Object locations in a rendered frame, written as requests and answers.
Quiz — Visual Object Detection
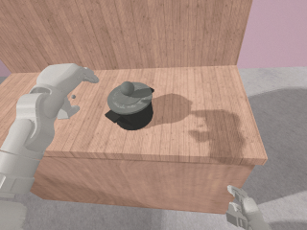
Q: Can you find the robot left hand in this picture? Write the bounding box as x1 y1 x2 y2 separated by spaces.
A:
36 63 100 120

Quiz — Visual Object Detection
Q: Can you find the lid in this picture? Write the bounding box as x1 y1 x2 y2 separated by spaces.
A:
107 81 153 115

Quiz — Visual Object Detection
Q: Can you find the pot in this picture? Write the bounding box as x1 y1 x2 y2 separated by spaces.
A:
105 88 154 130

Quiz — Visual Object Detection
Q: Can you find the table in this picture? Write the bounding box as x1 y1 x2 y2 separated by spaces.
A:
0 0 268 215

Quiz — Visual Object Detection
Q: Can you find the knob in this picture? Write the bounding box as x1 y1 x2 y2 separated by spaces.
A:
120 81 135 96

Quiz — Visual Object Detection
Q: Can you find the left robot forearm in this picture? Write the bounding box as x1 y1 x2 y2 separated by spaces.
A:
0 83 65 198

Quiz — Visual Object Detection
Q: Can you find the robot right hand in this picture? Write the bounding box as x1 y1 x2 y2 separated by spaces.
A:
226 185 264 230

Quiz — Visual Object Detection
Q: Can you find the robot left upper arm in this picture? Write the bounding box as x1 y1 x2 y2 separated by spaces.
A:
0 200 28 230

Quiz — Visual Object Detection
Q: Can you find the right robot forearm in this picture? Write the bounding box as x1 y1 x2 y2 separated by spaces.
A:
247 219 272 230

